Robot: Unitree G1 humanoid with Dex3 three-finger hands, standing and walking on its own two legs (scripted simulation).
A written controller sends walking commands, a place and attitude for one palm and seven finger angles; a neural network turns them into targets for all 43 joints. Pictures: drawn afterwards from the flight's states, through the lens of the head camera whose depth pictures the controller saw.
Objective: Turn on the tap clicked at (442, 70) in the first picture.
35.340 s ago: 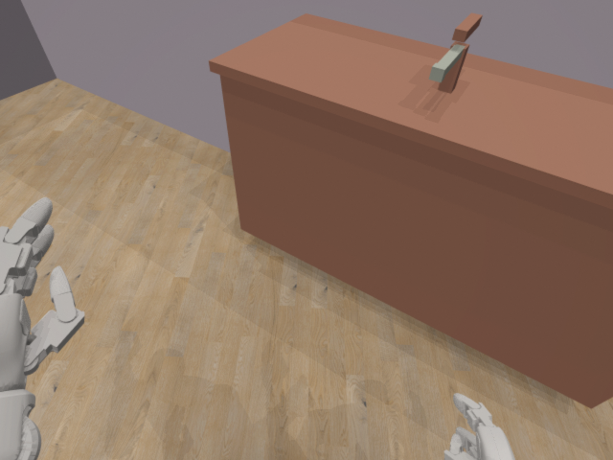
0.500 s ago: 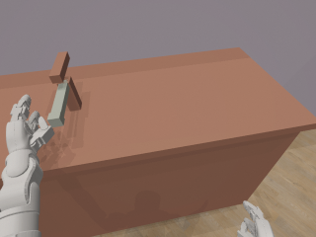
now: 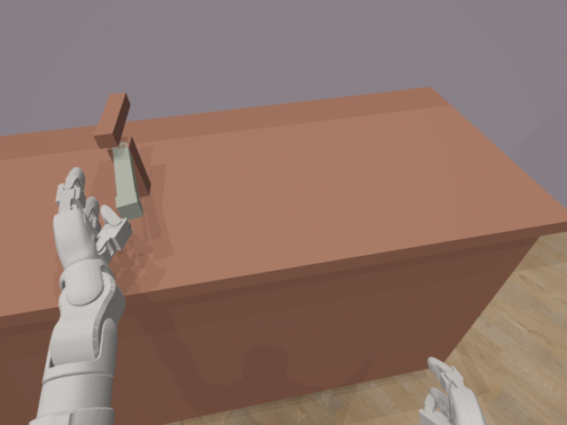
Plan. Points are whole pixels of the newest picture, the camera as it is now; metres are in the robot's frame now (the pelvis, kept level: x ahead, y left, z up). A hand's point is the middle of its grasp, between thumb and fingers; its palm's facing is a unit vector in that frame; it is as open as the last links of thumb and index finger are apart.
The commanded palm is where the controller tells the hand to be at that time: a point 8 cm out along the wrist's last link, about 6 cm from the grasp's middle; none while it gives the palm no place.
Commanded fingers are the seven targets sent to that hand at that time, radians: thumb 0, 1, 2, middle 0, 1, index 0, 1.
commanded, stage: push the lever round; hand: left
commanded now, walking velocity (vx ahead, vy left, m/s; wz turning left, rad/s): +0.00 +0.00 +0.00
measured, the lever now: (129, 206) +0.36 +0.26 +0.15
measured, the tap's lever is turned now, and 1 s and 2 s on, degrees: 12 41 67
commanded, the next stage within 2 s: none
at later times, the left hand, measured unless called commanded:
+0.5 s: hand (155, 216) +0.34 +0.21 +0.15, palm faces +0.63 -0.77 -0.03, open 7.6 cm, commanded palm +0.30 +0.23 +0.14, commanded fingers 0.00 0.90 0.90 -0.15 -0.15 -0.15 -0.15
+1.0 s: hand (190, 199) +0.38 +0.17 +0.15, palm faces +0.70 -0.71 -0.05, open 7.6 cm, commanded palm +0.34 +0.19 +0.14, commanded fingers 0.00 0.90 0.90 -0.15 -0.15 -0.15 -0.15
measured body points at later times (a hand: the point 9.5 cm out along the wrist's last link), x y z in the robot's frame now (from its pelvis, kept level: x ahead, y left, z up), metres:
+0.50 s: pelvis +0.00 +0.00 +0.00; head -0.02 -0.02 +0.45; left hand +0.30 +0.25 +0.15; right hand +0.19 -0.23 -0.09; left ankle +0.02 +0.14 -0.73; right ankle -0.01 -0.10 -0.73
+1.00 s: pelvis -0.01 -0.01 +0.00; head -0.02 -0.02 +0.45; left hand +0.34 +0.21 +0.15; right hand +0.18 -0.23 -0.11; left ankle +0.02 +0.14 -0.73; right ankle -0.01 -0.10 -0.73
